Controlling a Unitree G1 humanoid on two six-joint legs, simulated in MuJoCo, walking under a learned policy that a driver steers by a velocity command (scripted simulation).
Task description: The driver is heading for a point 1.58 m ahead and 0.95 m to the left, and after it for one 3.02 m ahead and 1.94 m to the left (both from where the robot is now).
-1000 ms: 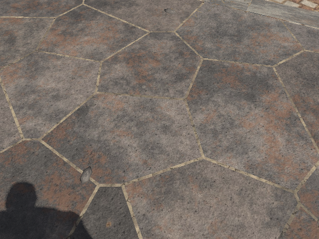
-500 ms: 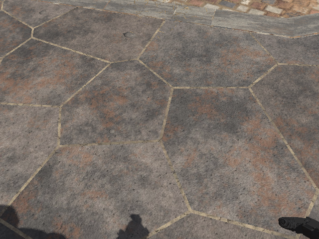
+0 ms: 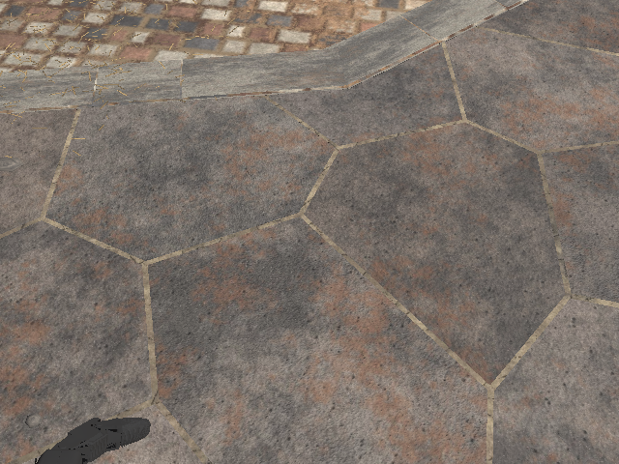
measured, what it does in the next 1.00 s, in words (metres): walks ahead, turning left: right foot, then left foot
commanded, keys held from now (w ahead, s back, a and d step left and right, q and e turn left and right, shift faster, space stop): w+q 1.00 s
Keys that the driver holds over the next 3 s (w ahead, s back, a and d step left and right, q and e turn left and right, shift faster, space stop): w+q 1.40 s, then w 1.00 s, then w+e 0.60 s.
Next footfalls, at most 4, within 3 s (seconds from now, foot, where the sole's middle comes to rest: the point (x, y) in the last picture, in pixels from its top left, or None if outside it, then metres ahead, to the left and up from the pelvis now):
0.06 right None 0.20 -0.14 -0.77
0.58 left None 0.43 0.17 -0.77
1.06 right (234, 333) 0.78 0.12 -0.77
1.58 left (65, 346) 0.79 0.51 -0.77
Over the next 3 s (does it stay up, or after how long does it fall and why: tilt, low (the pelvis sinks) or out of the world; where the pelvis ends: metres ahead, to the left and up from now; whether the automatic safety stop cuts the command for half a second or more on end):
stays up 1.25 0.93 0.00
